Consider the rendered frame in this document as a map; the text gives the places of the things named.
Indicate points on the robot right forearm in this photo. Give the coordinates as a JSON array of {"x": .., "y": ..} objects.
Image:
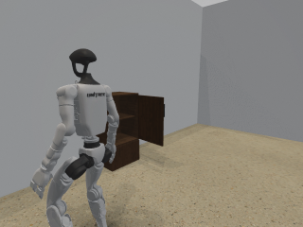
[{"x": 111, "y": 134}]

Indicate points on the humanoid robot torso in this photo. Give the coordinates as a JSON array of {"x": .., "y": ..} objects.
[{"x": 90, "y": 119}]

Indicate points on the robot left hand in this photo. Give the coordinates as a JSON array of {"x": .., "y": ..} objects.
[{"x": 40, "y": 178}]

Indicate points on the cupboard door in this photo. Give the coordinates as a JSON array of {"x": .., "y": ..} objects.
[{"x": 150, "y": 114}]

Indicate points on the robot left upper arm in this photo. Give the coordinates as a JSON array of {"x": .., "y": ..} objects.
[{"x": 65, "y": 96}]

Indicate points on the robot left forearm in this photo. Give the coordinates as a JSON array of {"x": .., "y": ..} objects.
[{"x": 55, "y": 150}]

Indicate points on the robot head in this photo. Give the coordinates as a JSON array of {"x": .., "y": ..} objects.
[{"x": 83, "y": 56}]

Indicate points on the robot right hand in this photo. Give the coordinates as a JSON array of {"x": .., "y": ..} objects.
[{"x": 112, "y": 148}]

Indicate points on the robot right upper arm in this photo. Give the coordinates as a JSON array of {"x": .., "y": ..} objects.
[{"x": 113, "y": 116}]

